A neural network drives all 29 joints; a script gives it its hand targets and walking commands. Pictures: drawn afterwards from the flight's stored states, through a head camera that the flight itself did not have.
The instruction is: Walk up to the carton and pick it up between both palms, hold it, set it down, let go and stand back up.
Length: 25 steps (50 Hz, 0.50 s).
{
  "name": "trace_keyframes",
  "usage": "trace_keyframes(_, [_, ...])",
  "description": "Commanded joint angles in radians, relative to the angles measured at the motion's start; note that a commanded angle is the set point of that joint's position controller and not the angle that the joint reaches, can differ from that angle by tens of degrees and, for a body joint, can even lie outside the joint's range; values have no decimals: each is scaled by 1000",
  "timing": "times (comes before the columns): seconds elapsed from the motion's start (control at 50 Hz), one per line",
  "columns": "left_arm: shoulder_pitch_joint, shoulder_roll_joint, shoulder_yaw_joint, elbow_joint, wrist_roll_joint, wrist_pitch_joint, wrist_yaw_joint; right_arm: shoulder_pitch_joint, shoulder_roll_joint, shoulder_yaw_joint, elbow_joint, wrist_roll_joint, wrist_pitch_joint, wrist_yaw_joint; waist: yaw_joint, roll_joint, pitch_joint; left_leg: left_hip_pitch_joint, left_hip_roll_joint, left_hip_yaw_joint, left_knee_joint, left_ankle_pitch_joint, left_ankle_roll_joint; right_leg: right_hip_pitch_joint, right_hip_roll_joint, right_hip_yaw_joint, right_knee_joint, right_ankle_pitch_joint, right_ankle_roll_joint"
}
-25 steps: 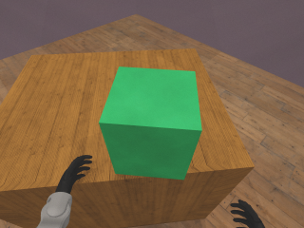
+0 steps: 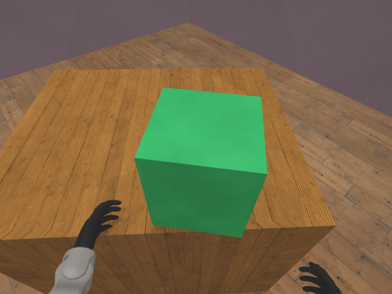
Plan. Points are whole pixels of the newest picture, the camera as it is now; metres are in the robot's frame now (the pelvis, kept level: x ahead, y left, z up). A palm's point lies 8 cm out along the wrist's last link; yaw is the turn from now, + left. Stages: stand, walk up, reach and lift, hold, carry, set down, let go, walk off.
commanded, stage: stand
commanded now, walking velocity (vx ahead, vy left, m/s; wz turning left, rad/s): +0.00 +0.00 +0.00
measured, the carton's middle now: (203, 164) +0.37 -0.01 +0.06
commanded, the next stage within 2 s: none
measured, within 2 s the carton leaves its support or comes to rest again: neither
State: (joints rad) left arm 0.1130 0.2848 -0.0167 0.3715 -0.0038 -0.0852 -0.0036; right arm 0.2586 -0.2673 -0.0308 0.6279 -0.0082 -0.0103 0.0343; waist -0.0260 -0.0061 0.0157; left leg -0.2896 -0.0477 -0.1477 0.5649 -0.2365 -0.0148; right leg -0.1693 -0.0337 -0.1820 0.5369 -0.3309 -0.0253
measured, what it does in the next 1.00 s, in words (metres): stands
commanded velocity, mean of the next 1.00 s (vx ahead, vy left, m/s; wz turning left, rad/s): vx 0.00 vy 0.00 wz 0.00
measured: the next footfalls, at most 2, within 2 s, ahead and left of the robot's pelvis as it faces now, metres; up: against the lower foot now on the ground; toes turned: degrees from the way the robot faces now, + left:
none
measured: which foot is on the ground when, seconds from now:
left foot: down 0.00-1.00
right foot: down 0.00-1.00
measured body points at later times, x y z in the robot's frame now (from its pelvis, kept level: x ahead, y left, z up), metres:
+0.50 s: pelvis +0.00 +0.00 +0.00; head +0.00 +0.01 +0.45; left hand +0.24 +0.23 -0.01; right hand +0.14 -0.26 -0.08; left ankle +0.04 +0.13 -0.73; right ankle -0.02 -0.10 -0.73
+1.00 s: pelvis -0.01 +0.00 +0.00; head -0.01 +0.01 +0.45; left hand +0.24 +0.24 -0.01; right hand +0.15 -0.26 -0.08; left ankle +0.04 +0.13 -0.73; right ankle -0.02 -0.10 -0.73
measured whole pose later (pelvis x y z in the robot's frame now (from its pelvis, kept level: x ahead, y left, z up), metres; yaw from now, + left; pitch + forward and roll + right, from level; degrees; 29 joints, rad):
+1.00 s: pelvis -0.01 +0.00 +0.00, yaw +3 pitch -3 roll -1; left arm 0.09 0.29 -0.01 0.36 -0.01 -0.07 -0.01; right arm 0.22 -0.27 -0.04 0.59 -0.01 0.00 0.03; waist -0.03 0.00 0.04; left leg -0.31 -0.06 -0.19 0.59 -0.23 -0.02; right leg -0.16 -0.05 -0.23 0.55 -0.33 -0.02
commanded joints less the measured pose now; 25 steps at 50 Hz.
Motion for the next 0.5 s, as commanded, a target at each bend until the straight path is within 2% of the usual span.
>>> trace_keyframes(0.0, [94, 150, 68, 54, 15, 72, 17, -26, -134, -41, -87, 1, -15, -4, 34, -30, 14, -58, 76, -80, -49, 196, 47, 18, -146, 134, -126, 99, -35])
trace_keyframes(0.48, [94, 157, 72, 46, 15, 87, 16, -35, -146, -45, -103, 4, -12, -3, 39, -26, 22, -84, 60, -93, -31, 196, 52, 34, -152, 109, -113, 75, -41])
